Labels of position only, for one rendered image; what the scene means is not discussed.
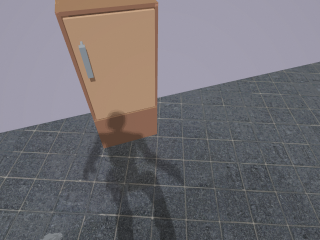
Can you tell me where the cupboard door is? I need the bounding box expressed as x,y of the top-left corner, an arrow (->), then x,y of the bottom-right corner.
63,8 -> 155,120

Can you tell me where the handle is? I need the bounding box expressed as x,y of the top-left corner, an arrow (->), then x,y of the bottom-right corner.
78,41 -> 94,78

